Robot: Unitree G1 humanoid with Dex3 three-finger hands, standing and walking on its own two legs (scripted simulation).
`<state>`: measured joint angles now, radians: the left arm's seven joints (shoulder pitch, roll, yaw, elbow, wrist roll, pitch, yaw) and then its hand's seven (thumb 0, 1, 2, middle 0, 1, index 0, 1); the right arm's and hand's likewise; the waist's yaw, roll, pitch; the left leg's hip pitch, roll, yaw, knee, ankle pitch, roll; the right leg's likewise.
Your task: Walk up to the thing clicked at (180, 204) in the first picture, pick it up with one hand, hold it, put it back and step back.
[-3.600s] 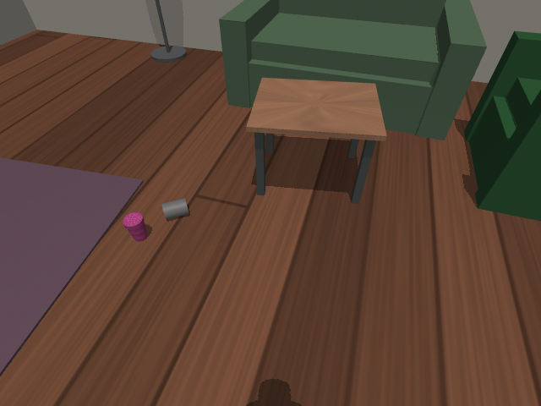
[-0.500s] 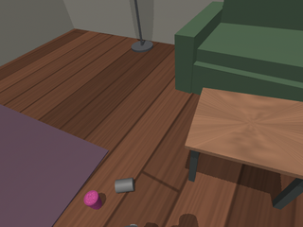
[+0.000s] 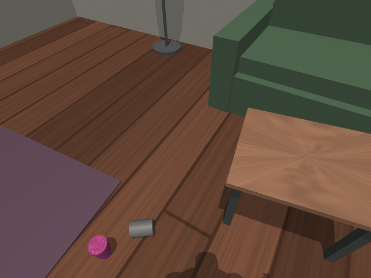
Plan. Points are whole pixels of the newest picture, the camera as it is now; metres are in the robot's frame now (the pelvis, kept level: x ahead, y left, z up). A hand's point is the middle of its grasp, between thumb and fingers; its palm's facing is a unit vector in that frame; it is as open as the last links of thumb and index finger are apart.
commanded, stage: walk up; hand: left
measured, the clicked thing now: (142, 228) +0.51 +0.26 -0.71
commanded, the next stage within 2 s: stand in 1.50 s
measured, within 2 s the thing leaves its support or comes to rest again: neither
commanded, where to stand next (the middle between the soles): +0.10 +0.02 m, yaw -1 degrees
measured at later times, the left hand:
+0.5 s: hand out of the picture +0.11 +0.28 -0.13, palm faces -0.03 -0.93 -0.36, open 7.4 cm
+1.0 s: hand out of the picture +0.12 +0.28 -0.13, palm faces -0.01 -0.93 -0.37, open 7.4 cm
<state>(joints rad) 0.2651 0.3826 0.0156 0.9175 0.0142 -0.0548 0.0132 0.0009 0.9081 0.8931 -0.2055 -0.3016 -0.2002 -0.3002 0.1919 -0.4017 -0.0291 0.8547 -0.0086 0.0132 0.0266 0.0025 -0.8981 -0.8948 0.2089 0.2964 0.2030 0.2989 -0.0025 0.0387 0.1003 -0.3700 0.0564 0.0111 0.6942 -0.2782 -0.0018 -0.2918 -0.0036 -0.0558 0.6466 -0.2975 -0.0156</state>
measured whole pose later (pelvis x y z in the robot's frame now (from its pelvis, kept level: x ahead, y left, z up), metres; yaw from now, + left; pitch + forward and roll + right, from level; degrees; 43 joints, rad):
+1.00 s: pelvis +0.04 +0.02 +0.02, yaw +0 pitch -3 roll +0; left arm 0.10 0.37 0.00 1.13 0.01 -0.02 0.00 0.00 0.91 0.89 -0.20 -0.30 -0.20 -0.30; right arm 0.09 -0.36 -0.01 1.12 -0.01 0.01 0.02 0.00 -0.90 -0.89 0.21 0.30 0.20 0.30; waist 0.01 0.01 0.04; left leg -0.14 0.02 0.02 0.42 -0.23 -0.01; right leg -0.11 -0.04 -0.04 0.40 -0.25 0.02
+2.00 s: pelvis +0.03 +0.01 +0.03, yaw +0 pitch -2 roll +0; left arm 0.10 0.35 0.00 1.15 0.00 -0.01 -0.01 0.00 0.91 0.89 -0.20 -0.30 -0.20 -0.30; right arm 0.08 -0.35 0.00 1.15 -0.01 -0.01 0.01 0.00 -0.90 -0.89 0.21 0.30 0.20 0.30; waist 0.00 0.00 0.05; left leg -0.12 0.03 0.02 0.31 -0.15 -0.02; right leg -0.10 -0.03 -0.04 0.31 -0.17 0.01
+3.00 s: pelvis +0.04 +0.00 +0.03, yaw +0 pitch -2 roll +0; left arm 0.10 0.35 0.00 1.13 0.00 -0.01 0.00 0.00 0.91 0.89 -0.20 -0.30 -0.20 -0.30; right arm 0.09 -0.35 0.00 1.13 -0.01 -0.01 0.00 0.00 -0.90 -0.89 0.21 0.30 0.20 0.30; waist 0.00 0.00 0.04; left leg -0.11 0.05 0.02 0.31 -0.17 -0.04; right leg -0.08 -0.01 -0.04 0.31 -0.20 0.00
